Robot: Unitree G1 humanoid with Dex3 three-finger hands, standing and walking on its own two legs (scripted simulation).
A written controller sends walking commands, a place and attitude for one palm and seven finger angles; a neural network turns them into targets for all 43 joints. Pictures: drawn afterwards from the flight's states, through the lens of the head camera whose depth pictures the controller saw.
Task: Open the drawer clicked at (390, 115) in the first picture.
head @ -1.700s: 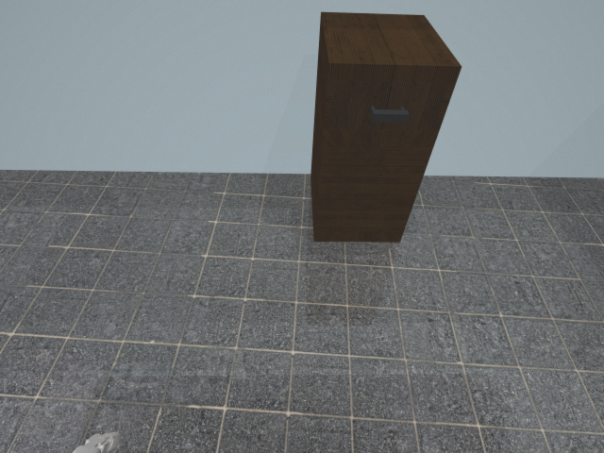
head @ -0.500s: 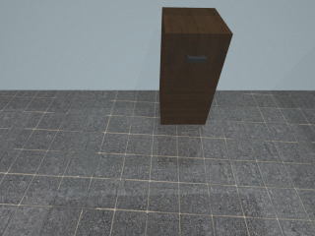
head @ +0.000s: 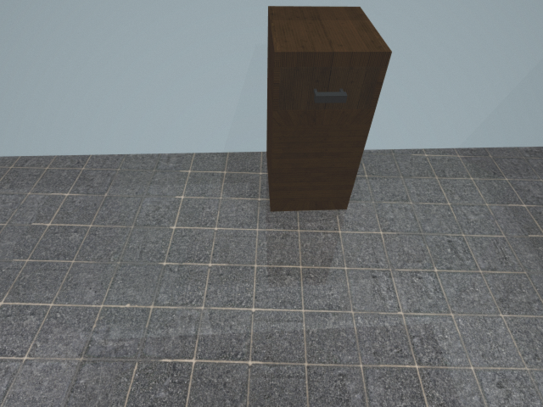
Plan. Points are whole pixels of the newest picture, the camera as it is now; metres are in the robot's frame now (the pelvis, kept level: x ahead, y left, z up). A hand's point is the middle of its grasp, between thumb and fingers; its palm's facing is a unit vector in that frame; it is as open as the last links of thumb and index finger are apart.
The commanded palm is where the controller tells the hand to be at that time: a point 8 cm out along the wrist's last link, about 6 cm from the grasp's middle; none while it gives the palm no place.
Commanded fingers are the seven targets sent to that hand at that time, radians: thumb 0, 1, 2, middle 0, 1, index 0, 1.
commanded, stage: walk to a spot facing it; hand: left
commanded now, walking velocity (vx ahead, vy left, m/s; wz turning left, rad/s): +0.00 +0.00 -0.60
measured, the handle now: (329, 94) +1.12 -0.12 -0.11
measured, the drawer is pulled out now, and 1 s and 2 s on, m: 0.00 0.00 0.00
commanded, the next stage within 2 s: none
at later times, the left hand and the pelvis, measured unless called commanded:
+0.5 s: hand out of the picture +0.04 +0.17 -0.16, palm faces -0.19 -0.95 -0.25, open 7.4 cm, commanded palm none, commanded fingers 0.00 0.90 0.90 -0.20 -0.30 -0.20 -0.30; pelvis -0.03 -0.02 +0.00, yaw -15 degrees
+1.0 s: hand (172, 394) +0.17 +0.19 -0.17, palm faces -0.49 -0.85 -0.19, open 7.4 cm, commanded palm none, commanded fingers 0.00 0.90 0.90 -0.20 -0.30 -0.20 -0.30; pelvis +0.01 +0.03 +0.00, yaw -33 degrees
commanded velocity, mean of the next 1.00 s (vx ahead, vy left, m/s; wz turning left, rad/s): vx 0.12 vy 0.00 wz -0.60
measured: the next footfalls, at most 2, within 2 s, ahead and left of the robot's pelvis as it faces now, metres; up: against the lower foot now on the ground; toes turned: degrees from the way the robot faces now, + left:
left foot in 0.74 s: +0.02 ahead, +0.13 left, +0.00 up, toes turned -23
right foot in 1.30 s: +0.09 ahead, -0.25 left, +0.00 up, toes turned -53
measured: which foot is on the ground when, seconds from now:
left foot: down 0.00-0.24, up 0.26-0.72, down 0.74-1.00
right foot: down 0.00-0.72, up 0.74-1.00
